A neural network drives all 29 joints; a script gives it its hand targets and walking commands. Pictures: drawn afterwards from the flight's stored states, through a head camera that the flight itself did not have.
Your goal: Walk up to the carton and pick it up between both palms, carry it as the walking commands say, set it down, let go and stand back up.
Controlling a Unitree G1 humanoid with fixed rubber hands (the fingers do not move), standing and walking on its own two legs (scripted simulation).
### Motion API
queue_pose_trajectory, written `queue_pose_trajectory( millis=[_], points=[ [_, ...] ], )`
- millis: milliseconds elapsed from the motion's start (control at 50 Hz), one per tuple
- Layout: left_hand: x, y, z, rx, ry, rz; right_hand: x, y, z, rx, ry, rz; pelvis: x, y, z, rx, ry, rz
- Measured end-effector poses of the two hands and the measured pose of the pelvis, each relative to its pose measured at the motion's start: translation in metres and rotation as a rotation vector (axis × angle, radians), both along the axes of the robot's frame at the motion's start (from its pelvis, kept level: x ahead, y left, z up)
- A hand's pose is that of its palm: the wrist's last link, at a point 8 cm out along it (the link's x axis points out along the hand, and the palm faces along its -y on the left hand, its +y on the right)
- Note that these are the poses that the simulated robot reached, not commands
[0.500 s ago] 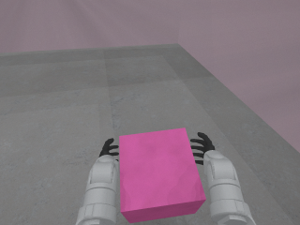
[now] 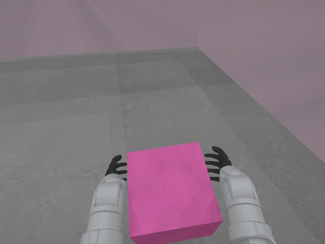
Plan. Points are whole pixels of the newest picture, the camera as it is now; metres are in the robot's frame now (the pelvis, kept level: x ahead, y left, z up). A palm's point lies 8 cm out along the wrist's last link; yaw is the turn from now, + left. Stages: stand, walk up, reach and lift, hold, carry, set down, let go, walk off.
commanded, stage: hold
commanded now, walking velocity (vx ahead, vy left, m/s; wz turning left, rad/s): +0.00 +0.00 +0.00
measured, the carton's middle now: (169, 194) +0.29 -0.01 -0.05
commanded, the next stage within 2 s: carry in 0.58 s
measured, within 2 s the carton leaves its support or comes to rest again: neither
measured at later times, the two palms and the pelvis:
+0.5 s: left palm (111, 182) +0.28 +0.15 +0.04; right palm (225, 173) +0.28 -0.15 +0.06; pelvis +0.00 +0.00 +0.00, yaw +0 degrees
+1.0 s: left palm (117, 146) +0.33 +0.13 +0.11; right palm (226, 136) +0.35 -0.16 +0.12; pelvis +0.05 -0.03 +0.01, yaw +3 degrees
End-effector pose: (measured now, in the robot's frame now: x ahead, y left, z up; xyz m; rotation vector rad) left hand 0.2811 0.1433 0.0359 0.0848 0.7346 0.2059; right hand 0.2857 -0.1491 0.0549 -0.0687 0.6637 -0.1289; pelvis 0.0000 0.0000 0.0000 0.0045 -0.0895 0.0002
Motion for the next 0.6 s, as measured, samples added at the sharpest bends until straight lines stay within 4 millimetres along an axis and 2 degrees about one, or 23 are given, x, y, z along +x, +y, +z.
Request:
queue_pose_trajectory(
  millis=[240, 600],
  points=[
    [0.0005, -0.0015, 0.0006, 0.001, 0.0, -0.007, 0.0005, -0.0018, -0.0018, -0.001, 0.001, -0.003, 0.0016, -0.0017, 0.0004, 0.0, -0.004, 0.003],
    [-0.0014, 0.0035, -0.0001, 0.001, -0.006, -0.016, -0.004, 0.0041, 0.0015, -0.011, -0.008, -0.012, -0.0048, 0.0066, -0.0015, -0.005, 0.008, -0.012]
  ],
)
